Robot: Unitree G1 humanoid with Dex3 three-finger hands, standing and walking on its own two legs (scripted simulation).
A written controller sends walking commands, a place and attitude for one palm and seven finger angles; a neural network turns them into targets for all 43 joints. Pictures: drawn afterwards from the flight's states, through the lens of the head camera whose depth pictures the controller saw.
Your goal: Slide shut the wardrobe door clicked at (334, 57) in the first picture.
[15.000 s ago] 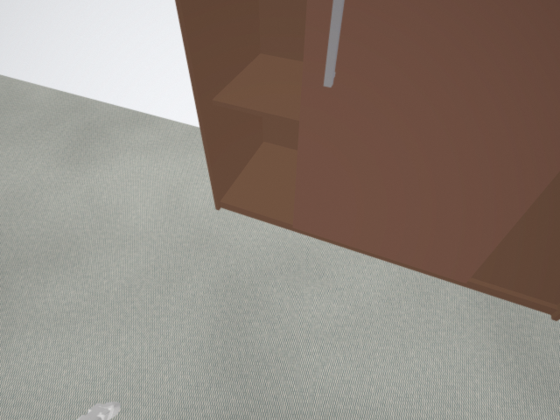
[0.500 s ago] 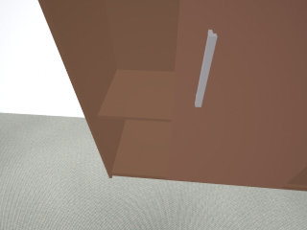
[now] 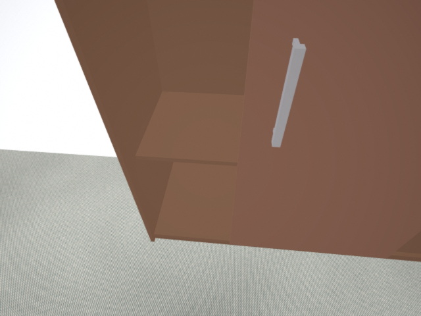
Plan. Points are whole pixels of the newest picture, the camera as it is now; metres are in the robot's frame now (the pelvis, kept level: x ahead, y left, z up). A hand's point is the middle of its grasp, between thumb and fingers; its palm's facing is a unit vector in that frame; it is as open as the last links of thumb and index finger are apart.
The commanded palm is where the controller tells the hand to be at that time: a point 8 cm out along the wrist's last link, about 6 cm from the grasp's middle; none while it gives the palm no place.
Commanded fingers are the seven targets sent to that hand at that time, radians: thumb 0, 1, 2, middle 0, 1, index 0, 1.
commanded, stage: look again from close up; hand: right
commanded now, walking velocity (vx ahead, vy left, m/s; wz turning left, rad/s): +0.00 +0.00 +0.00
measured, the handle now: (284, 98) +0.56 -0.15 +0.14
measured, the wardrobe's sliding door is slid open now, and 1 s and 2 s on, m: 0.38 0.38 0.38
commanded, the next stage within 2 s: none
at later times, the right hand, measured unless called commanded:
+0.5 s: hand out of the picture -0.02 -0.14 -0.18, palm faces +0.06 +0.99 -0.14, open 7.4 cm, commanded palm none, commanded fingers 0.00 -0.90 -0.90 0.20 0.30 0.20 0.30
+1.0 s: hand out of the picture -0.02 -0.13 -0.18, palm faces +0.07 +0.99 -0.12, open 7.4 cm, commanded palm none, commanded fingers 0.00 -0.90 -0.90 0.20 0.30 0.20 0.30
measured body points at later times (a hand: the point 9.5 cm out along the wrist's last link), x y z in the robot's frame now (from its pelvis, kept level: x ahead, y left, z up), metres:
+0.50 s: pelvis +0.01 +0.01 +0.00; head +0.01 +0.00 +0.45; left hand -0.01 +0.22 -0.16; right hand -0.02 -0.19 -0.16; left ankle +0.00 +0.13 -0.74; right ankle +0.02 -0.09 -0.74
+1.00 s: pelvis +0.01 +0.01 +0.00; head +0.02 +0.00 +0.45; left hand +0.00 +0.22 -0.16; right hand -0.02 -0.18 -0.17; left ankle +0.00 +0.13 -0.74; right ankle +0.02 -0.09 -0.74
